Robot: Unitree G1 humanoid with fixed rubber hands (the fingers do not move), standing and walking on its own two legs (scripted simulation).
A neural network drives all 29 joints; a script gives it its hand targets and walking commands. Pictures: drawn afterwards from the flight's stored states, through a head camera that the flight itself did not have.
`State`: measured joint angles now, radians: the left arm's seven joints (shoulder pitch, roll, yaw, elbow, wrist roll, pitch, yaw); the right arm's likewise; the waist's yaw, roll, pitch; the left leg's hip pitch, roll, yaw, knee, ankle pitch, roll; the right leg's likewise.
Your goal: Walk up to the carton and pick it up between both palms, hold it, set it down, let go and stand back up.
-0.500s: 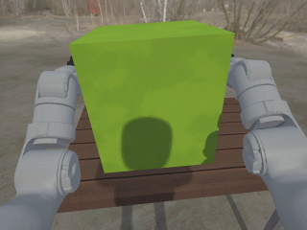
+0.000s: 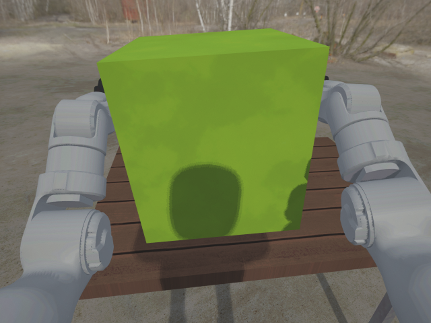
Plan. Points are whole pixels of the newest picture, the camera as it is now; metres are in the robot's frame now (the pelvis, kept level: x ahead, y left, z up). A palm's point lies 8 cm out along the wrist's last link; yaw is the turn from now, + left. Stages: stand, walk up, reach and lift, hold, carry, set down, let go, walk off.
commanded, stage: hold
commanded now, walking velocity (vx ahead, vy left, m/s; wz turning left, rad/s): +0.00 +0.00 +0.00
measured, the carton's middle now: (213, 126) +0.38 -0.01 +0.29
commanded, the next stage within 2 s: set down in 1.18 s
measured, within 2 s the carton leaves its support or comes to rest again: neither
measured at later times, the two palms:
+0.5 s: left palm (106, 107) +0.36 +0.17 +0.33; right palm (316, 97) +0.36 -0.18 +0.35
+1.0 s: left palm (106, 107) +0.36 +0.17 +0.33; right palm (316, 97) +0.36 -0.18 +0.35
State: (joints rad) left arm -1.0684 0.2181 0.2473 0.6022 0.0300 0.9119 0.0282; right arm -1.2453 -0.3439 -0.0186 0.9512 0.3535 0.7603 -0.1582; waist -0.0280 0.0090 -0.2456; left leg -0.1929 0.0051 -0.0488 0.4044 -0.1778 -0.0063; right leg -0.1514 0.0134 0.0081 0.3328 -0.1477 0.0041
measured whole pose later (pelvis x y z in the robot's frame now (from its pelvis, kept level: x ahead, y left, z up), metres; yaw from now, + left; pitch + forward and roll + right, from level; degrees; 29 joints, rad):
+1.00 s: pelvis +0.00 +0.00 +0.00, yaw +0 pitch -2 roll -1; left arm -1.07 0.22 0.25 0.60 0.03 0.91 0.03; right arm -1.25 -0.34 -0.02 0.95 0.35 0.76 -0.16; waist -0.03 0.01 -0.25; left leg -0.19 0.01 -0.05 0.40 -0.18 -0.01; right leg -0.15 0.01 0.01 0.33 -0.15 0.00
